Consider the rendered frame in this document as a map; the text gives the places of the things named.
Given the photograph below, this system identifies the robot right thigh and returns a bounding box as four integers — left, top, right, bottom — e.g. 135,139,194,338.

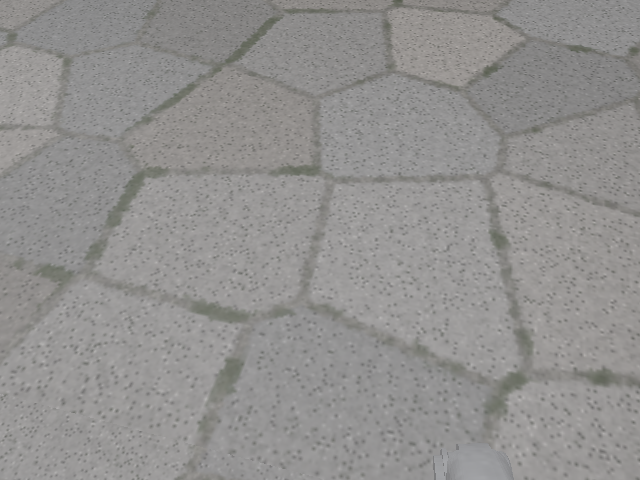
433,443,514,480

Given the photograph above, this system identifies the right robot shin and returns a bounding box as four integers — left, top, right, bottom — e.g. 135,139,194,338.
498,451,514,478

